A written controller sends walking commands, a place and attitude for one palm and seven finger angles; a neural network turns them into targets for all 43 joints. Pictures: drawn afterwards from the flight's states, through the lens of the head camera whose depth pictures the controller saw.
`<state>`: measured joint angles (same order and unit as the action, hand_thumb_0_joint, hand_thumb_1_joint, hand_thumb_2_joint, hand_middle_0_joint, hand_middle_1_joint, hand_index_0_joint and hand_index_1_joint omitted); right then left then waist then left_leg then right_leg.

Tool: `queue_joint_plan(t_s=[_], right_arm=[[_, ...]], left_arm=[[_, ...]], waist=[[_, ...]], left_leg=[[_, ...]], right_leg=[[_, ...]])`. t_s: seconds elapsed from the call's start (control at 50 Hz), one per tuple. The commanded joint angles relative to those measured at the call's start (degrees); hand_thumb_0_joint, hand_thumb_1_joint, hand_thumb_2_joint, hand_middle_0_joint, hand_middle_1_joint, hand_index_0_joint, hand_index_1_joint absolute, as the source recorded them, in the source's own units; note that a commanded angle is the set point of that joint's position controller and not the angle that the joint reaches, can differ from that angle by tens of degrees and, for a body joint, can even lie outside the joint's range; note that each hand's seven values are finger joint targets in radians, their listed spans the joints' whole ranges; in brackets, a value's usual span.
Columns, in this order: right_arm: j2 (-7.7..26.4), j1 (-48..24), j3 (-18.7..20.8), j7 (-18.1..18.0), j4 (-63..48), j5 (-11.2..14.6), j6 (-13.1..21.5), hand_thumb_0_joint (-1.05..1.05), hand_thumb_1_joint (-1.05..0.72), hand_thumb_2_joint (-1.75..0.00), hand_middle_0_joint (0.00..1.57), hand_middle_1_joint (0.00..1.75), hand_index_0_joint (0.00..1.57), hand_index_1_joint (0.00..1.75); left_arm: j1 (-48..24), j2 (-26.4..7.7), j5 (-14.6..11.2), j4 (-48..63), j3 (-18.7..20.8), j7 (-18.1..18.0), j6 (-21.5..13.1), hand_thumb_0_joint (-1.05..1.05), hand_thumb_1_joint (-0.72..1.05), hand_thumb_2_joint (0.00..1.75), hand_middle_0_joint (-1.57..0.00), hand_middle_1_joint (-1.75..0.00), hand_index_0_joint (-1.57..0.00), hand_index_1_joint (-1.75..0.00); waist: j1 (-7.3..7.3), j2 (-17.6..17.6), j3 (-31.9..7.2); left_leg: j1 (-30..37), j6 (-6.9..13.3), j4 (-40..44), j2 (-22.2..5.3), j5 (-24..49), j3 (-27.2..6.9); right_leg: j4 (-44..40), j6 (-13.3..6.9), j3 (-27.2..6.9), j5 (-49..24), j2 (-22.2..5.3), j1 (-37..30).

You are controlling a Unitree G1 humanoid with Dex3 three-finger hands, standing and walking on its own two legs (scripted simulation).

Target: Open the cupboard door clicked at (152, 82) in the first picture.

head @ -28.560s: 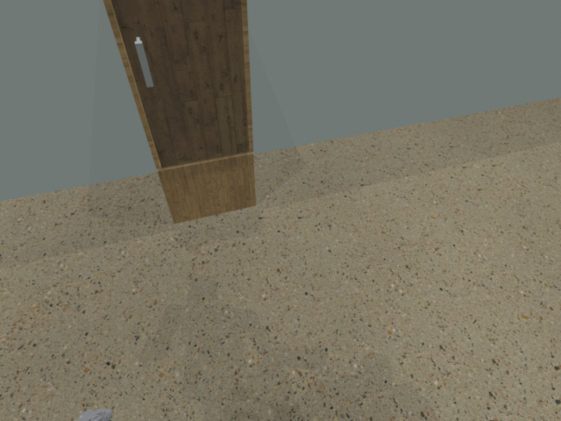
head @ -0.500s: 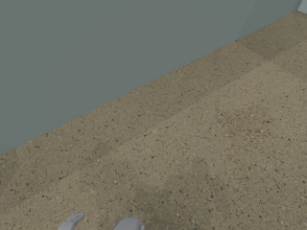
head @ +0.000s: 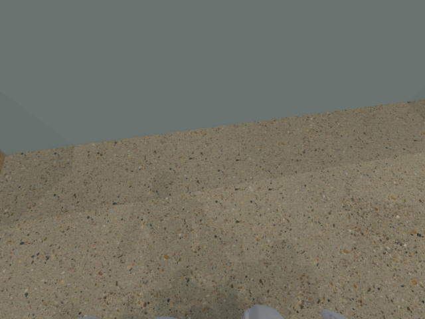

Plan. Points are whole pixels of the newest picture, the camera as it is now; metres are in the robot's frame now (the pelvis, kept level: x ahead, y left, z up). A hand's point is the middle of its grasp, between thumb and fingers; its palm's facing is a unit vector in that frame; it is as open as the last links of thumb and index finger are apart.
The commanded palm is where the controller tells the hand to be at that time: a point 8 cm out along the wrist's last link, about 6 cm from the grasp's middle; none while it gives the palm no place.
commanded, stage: turn to face it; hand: left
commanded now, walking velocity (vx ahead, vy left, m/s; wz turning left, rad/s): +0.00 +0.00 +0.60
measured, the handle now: out of the picture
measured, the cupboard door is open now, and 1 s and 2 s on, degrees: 49 49 49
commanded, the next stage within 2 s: take the last steps up to it in 1.80 s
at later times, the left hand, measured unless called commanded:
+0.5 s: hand out of the picture +0.01 +0.15 -0.16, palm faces +0.32 -0.92 -0.23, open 7.4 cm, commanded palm none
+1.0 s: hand out of the picture +0.03 +0.18 -0.15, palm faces +0.55 -0.78 -0.28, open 7.4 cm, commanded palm none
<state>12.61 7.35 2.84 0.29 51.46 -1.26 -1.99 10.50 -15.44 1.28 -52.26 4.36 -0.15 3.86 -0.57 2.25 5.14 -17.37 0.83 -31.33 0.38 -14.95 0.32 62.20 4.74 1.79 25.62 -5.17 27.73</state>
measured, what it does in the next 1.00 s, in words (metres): steps on the spot, turning left: right foot, then left foot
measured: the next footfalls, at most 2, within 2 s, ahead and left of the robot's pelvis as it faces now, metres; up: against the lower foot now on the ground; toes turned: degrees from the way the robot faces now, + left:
right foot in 0.18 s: +0.05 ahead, -0.15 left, +0.00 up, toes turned +4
left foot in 0.58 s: +0.02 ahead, +0.08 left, +0.00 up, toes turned +28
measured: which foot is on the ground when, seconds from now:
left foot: down 0.00-0.18, up 0.20-0.56, down 0.58-1.00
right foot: up 0.00-0.16, down 0.18-0.58, up 0.60-1.00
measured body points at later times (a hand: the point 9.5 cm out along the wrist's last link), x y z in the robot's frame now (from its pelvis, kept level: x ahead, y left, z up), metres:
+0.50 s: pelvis +0.02 -0.05 +0.01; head +0.07 -0.04 +0.45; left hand -0.01 +0.19 -0.14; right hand +0.19 -0.27 -0.14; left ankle -0.03 +0.08 -0.69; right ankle +0.01 -0.16 -0.73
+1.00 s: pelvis +0.04 -0.07 +0.00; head +0.09 -0.04 +0.44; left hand +0.00 +0.22 -0.13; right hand +0.24 -0.24 -0.15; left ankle -0.02 +0.06 -0.73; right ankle +0.11 -0.17 -0.73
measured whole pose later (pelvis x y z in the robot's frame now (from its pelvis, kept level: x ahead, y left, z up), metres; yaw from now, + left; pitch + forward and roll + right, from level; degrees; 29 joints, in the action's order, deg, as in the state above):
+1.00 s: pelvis +0.04 -0.07 +0.00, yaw +35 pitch +2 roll +0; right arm 12.7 11.1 3.7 0.5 52.9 -1.1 -3.1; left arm 6.6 -14.2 0.7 -48.6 3.3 -0.1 2.1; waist 1.6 -0.8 4.4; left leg -19.2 -1.5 -31.5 1.9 -14.2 -7.4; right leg 35.8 4.5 0.6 19.4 -1.6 18.1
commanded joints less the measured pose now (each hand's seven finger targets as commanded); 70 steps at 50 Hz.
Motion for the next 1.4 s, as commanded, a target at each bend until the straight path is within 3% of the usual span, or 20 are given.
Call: queue_joint_plan(t_s=[0.0,0.12,0.14,0.16,0.18,0.28,0.46,0.52,0.54,0.56,0.58,0.72,0.86,0.94,0.96,1.0,1.06,1.12,1.28,1.38], right_arm=[[12.5,2.03,3.28,-1.03,-3.03,-0.33,1.02,0.0,-0.9,-0.9,0.2,0.3,0.2,0.3],[12.49,-1.94,4.03,-0.65,-4.55,0.14,0.19,0.0,-0.9,-0.9,0.2,0.3,0.2,0.3],[9.89,-2.11,3.79,-0.5,-5.08,0.62,0.2,0.0,-0.9,-0.9,0.2,0.3,0.2,0.3],[5.53,-0.95,3.17,-0.19,-6.11,1.01,0.27,0.0,-0.9,-0.9,0.2,0.3,0.2,0.3],[7.81,-2.67,3.52,0.07,-6.69,0.53,0.2,0.0,-0.9,-0.9,0.2,0.3,0.2,0.3],[5.37,-0.28,3.06,1.31,-3.05,0.31,-1.29,0.0,-0.9,-0.9,0.2,0.3,0.2,0.3],[3.4,-5.57,1.46,1.52,-4.02,0.88,-0.39,0.0,-0.9,-0.9,0.2,0.3,0.2,0.3],[5.08,-0.61,1.9,1.26,-3.06,0.62,0.17,0.0,-0.9,-0.9,0.2,0.3,0.2,0.3],[7.99,4.12,2.7,1.15,-1.82,0.35,0.58,0.0,-0.9,-0.9,0.2,0.3,0.2,0.3],[14.86,8.67,4.53,0.69,-1.09,-0.19,1.03,0.0,-0.9,-0.9,0.2,0.3,0.2,0.3],[17.67,12.08,4.97,-0.01,0.0,0.19,0.53,0.0,-0.9,-0.9,0.2,0.3,0.2,0.3],[11.47,1.91,2.66,-1.41,-3.0,0.12,1.55,0.0,-0.9,-0.9,0.2,0.3,0.2,0.3],[12.29,3.37,3.57,-0.88,-2.57,-0.36,0.89,0.0,-0.9,-0.9,0.2,0.3,0.2,0.3],[12.0,0.48,4.11,-0.84,-3.57,0.06,0.41,0.0,-0.9,-0.9,0.2,0.3,0.2,0.3],[10.45,-0.25,3.96,-0.71,-4.18,0.5,0.44,0.0,-0.9,-0.9,0.2,0.3,0.2,0.3],[6.64,-0.28,3.53,-0.19,-5.81,0.77,0.55,0.0,-0.9,-0.9,0.2,0.3,0.2,0.3],[7.22,1.3,3.85,0.48,-2.4,0.14,-1.13,0.0,-0.9,-0.9,0.2,0.3,0.2,0.3],[5.39,1.0,3.1,1.29,-1.98,0.46,-1.43,0.0,-0.9,-0.9,0.2,0.3,0.2,0.3],[3.33,-4.92,1.58,1.54,-3.35,0.71,-0.67,0.0,-0.9,-0.9,0.2,0.3,0.2,0.3],[7.9,4.25,2.46,0.93,-1.18,0.21,0.68,0.0,-0.9,-0.9,0.2,0.3,0.2,0.3]], left_arm=[[-1.22,-2.82,-0.35,5.64,0.6,-0.3,-2.02,0.0,0.9,0.9,-0.2,-0.3,-0.2,-0.3],[5.15,-3.62,-0.57,5.19,0.95,-0.51,-3.16,0.0,0.9,0.9,-0.2,-0.3,-0.2,-0.3],[7.68,-6.06,-0.27,4.77,1.59,-0.89,-3.81,0.0,0.9,0.9,-0.2,-0.3,-0.2,-0.3],[8.58,-11.91,0.7,4.78,2.71,-1.49,-4.4,0.0,0.9,0.9,-0.2,-0.3,-0.2,-0.3],[7.74,-12.93,0.37,5.43,2.24,-1.75,-4.26,0.0,0.9,0.9,-0.2,-0.3,-0.2,-0.3],[0.16,-4.99,-0.19,7.01,0.16,-1.76,-4.58,0.0,0.9,0.9,-0.2,-0.3,-0.2,-0.3],[7.57,-8.52,0.47,3.76,1.8,-1.68,-4.41,0.0,0.9,0.9,-0.2,-0.3,-0.2,-0.3],[5.77,-8.65,0.01,3.43,2.06,-1.2,-4.3,0.0,0.9,0.9,-0.2,-0.3,-0.2,-0.3],[4.73,-7.73,-0.48,4.11,1.96,-1.02,-4.09,0.0,0.9,0.9,-0.2,-0.3,-0.2,-0.3],[3.16,-3.65,-0.94,6.4,1.11,-0.49,-3.72,0.0,0.9,0.9,-0.2,-0.3,-0.2,-0.3],[-1.44,-2.6,-0.55,8.67,0.21,-0.88,-3.04,0.0,0.9,0.9,-0.2,-0.3,-0.2,-0.3],[0.6,-3.57,-0.06,4.41,1.0,-0.2,-1.94,0.0,0.9,0.9,-0.2,-0.3,-0.2,-0.3],[-3.34,-2.73,-0.43,6.97,0.36,-0.45,-2.17,0.0,0.9,0.9,-0.2,-0.3,-0.2,-0.3],[2.06,-3.26,-0.89,6.09,0.63,-0.68,-3.17,0.0,0.9,0.9,-0.2,-0.3,-0.2,-0.3],[5.17,-5.11,-0.74,5.43,1.23,-1.0,-3.76,0.0,0.9,0.9,-0.2,-0.3,-0.2,-0.3],[6.36,-13.24,0.42,5.67,2.29,-1.77,-4.27,0.0,0.9,0.9,-0.2,-0.3,-0.2,-0.3],[-1.15,-6.44,-0.27,6.91,0.51,-2.03,-4.26,0.0,0.9,0.9,-0.2,-0.3,-0.2,-0.3],[-0.35,-4.96,-0.23,6.72,0.2,-1.85,-4.57,0.0,0.9,0.9,-0.2,-0.3,-0.2,-0.3],[7.15,-8.25,0.4,3.53,1.58,-1.71,-4.5,0.0,0.9,0.9,-0.2,-0.3,-0.2,-0.3],[4.71,-7.65,-0.55,3.5,1.69,-0.98,-4.19,0.0,0.9,0.9,-0.2,-0.3,-0.2,-0.3]], waist=[[1.61,-9.68,-6.56],[-1.75,-11.25,-7.49],[-3.1,-4.73,-8.7],[-3.52,14.32,-9.1],[-3.82,15.24,-7.89],[1.3,9.45,-4.74],[-2.7,9.92,-7.01],[0.56,8.15,-8.5],[3.51,1.21,-11.08],[6.16,-17.02,-12.93],[7.39,-17.82,-12.89],[0.77,-9.33,-7.92],[1.94,-11.6,-6.89],[-0.78,-11.94,-8.8],[-2.6,-7.41,-9.76],[-3.37,15.86,-9.71],[1.17,10.22,-3.97],[1.36,9.69,-4.38],[-2.39,9.7,-6.04],[3.71,1.94,-10.64]], left_leg=[[5.41,8.02,11.87,-12.96,14.95,-14.49],[-3.82,5.27,5.49,-8.94,10.37,-16.55],[-9.95,2.38,-0.36,-5.0,3.32,-14.15],[-19.3,-2.66,-15.03,3.65,-13.17,-3.47],[-18.41,-2.94,-29.6,2.29,-21.49,-3.47],[-17.15,-4.85,-37.89,-1.77,-8.65,-1.27],[-8.62,-4.02,-11.7,-0.88,-10.95,5.9],[2.63,-2.64,0.8,0.11,-1.55,6.59],[12.75,-1.03,6.19,-2.78,8.7,2.93],[21.94,7.04,8.5,-18.93,28.77,-19.58],[20.81,13.45,9.18,-25.41,42.61,-25.98],[8.56,7.53,12.1,-12.87,22.0,-12.87],[5.65,8.2,11.03,-11.73,16.87,-17.55],[-0.84,5.94,5.35,-8.99,17.92,-19.26],[-6.35,3.43,1.42,-6.12,11.19,-17.86],[-18.55,-3.42,-25.58,4.13,-21.53,-3.24],[-17.8,-4.0,-40.76,-1.19,-11.97,-4.29],[-16.92,-5.17,-36.84,-1.72,-8.11,-0.94],[-9.73,-4.22,-13.93,-0.93,-10.66,5.32],[13.36,-0.68,6.04,-2.65,10.12,3.44]], right_leg=[[-7.89,0.12,-0.69,-1.01,0.89,-0.42],[-31.78,-0.71,1.4,-9.73,4.32,-18.16],[-40.9,-1.77,-3.39,-10.98,-0.8,-25.79],[-47.42,-7.39,-20.6,-12.1,-17.23,-30.56],[-47.84,-12.93,-25.06,-18.62,-24.6,-22.84],[-42.41,-10.33,-2.82,-33.47,-12.73,-20.37],[-35.67,-10.91,3.04,-47.17,-16.21,-28.1],[-28.25,-7.42,6.87,-43.66,-15.16,-22.55],[-19.86,-4.91,8.87,-35.59,-13.8,-15.21],[-5.95,-0.1,10.57,-0.11,-4.55,1.96],[1.95,0.04,3.36,14.31,-1.78,7.53],[3.04,0.43,-2.22,-4.13,-1.09,3.74],[-13.85,0.34,-0.68,-1.05,2.36,-2.84],[-31.09,-0.55,0.4,-8.6,4.89,-17.11],[-39.62,-1.07,-1.99,-13.31,1.92,-25.13],[-47.59,-11.85,-25.18,-21.64,-24.21,-27.16],[-44.49,-12.12,-10.84,-27.66,-15.94,-19.09],[-42.15,-10.03,-0.85,-37.44,-12.56,-22.05],[-36.81,-10.88,3.15,-47.35,-15.63,-27.84],[-20.26,-4.83,8.84,-37.29,-12.93,-15.13]])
